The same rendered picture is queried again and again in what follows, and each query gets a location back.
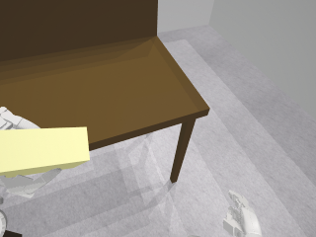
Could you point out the table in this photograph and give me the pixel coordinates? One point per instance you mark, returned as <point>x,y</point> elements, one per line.
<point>97,64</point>

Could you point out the robot left hand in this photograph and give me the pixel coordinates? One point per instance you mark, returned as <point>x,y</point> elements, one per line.
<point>21,185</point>

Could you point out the robot right hand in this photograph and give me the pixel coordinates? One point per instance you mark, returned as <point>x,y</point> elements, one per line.
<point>241,223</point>

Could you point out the sponge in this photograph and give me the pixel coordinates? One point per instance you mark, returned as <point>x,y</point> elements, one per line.
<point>39,150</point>

